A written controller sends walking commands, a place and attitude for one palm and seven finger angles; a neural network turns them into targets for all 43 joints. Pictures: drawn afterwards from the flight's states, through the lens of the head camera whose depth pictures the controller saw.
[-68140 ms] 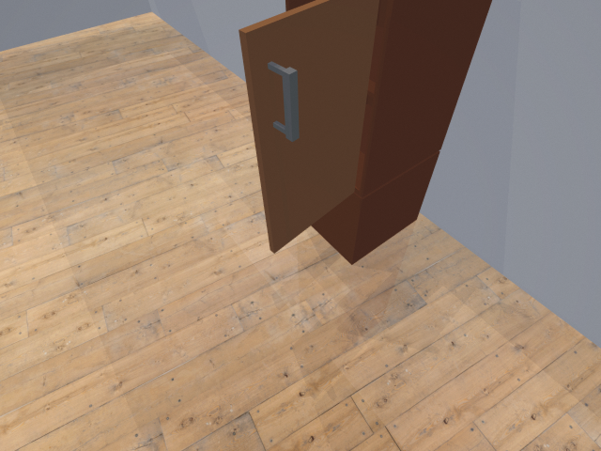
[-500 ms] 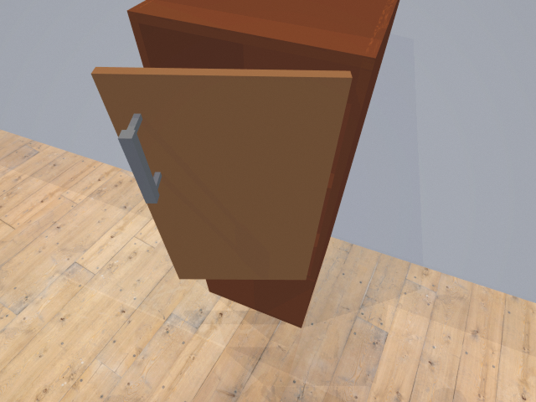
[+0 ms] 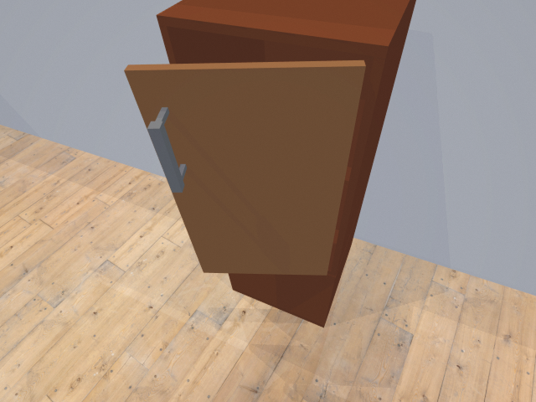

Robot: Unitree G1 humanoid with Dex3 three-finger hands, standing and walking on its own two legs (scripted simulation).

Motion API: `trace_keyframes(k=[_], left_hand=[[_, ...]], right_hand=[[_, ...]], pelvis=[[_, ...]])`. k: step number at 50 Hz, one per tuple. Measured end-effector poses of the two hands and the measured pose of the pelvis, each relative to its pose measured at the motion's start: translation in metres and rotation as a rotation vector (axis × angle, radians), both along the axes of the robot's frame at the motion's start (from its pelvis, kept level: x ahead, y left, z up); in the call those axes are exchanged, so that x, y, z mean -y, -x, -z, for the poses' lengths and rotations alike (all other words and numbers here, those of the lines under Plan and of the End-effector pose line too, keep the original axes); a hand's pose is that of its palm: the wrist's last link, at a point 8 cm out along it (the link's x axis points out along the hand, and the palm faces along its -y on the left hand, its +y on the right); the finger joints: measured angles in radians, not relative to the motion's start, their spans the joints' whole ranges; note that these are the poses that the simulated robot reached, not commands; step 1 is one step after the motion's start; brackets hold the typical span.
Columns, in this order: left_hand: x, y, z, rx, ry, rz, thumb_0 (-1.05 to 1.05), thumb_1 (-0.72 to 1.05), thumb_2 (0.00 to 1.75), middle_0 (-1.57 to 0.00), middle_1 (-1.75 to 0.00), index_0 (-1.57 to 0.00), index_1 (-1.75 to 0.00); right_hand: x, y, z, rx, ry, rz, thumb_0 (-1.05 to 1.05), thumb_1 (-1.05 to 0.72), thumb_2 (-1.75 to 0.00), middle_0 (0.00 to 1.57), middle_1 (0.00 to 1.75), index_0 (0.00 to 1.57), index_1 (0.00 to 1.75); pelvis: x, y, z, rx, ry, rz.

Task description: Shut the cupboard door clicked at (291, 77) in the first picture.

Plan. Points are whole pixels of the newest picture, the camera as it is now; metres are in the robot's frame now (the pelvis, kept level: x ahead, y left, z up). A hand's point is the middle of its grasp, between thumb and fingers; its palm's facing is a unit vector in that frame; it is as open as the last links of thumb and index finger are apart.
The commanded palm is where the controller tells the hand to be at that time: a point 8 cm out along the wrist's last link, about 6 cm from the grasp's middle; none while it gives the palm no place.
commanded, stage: come to a stop and stand still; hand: left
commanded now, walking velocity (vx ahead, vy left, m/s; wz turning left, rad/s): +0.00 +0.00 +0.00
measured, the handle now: (170, 151) +0.47 +0.20 +0.13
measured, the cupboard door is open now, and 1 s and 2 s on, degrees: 22 22 22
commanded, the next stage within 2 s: look again from close up in 1.32 s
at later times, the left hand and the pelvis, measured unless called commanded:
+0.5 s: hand out of the picture +0.01 +0.14 -0.15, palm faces -0.02 -0.97 -0.22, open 7.3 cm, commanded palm none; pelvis +0.00 -0.04 +0.01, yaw +0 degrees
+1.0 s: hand out of the picture +0.02 +0.11 -0.16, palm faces +0.02 -0.98 -0.21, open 7.3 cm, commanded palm none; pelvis +0.03 -0.06 +0.02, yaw +1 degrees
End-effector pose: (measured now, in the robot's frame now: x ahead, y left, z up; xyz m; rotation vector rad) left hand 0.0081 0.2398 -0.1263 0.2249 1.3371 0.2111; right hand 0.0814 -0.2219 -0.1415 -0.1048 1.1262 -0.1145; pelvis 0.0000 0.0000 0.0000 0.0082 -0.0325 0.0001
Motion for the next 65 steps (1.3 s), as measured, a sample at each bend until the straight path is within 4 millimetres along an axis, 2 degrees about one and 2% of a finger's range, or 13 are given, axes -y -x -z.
trace_keyframes(k=[6, 11, 20, 26, 31, 38, 50, 65], left_hand=[[0.006, 0.014, -0.011, 0.002, -0.011, 0.007, 0.01, 0.91, 0.9, -0.2, -0.3, -0.2, -0.3], [0.022, 0.019, -0.011, -0.014, 0.014, 0.02, 0.01, 0.91, 0.9, -0.2, -0.3, -0.2, -0.3], [0.048, 0.007, -0.006, -0.024, 0.057, 0.034, 0.01, 0.92, 0.9, -0.2, -0.3, -0.2, -0.3], [0.054, -0.004, -0.006, -0.024, 0.058, 0.033, 0.02, 0.93, 0.9, -0.2, -0.3, -0.2, -0.3], [0.058, -0.01, -0.006, -0.027, 0.056, 0.026, 0.01, 0.93, 0.9, -0.2, -0.3, -0.2, -0.3], [0.065, -0.013, -0.005, -0.04, 0.059, 0.011, 0.01, 0.93, 0.9, -0.2, -0.3, -0.2, -0.3], [0.079, -0.012, -0.003, -0.067, 0.078, -0.017, 0.01, 0.92, 0.9, -0.2, -0.3, -0.2, -0.3], [0.089, -0.02, -0.001, -0.073, 0.086, -0.028, 0.01, 0.91, 0.9, -0.2, -0.3, -0.2, -0.3]], right_hand=[[0.01, 0.013, -0.001, -0.017, -0.01, -0.009, 0.0, -0.94, -0.9, 0.2, 0.3, 0.2, 0.3], [0.023, 0.04, -0.001, -0.083, -0.001, 0.0, 0.0, -0.93, -0.9, 0.2, 0.3, 0.2, 0.3], [0.034, 0.096, -0.001, -0.257, 0.001, 0.031, 0.01, -0.92, -0.9, 0.19, 0.3, 0.2, 0.3], [0.031, 0.112, -0.002, -0.328, -0.016, 0.04, 0.01, -0.91, -0.9, 0.19, 0.3, 0.2, 0.3], [0.029, 0.107, -0.002, -0.341, -0.03, 0.039, 0.01, -0.91, -0.9, 0.19, 0.3, 0.2, 0.3], [0.029, 0.082, -0.001, -0.307, -0.036, 0.027, 0.01, -0.91, -0.9, 0.19, 0.3, 0.2, 0.3], [0.05, 0.049, -0.003, -0.275, 0.008, 0.009, 0.02, -0.93, -0.9, 0.19, 0.3, 0.2, 0.3], [0.06, 0.031, -0.005, -0.271, 0.026, 0.004, 0.01, -0.93, -0.9, 0.19, 0.3, 0.2, 0.3]], pelvis=[[0.007, 0.008, -0.006, 0.0, -0.005, 0.003], [0.016, 0.011, -0.009, -0.013, -0.01, 0.001], [0.031, 0.005, -0.013, -0.018, -0.011, -0.002], [0.04, -0.002, -0.015, -0.018, -0.009, -0.006], [0.044, -0.008, -0.015, -0.019, -0.009, -0.008], [0.049, -0.018, -0.016, -0.021, -0.009, -0.009], [0.057, -0.032, -0.016, -0.022, -0.012, -0.014], [0.065, -0.045, -0.016, -0.022, -0.011, -0.016]])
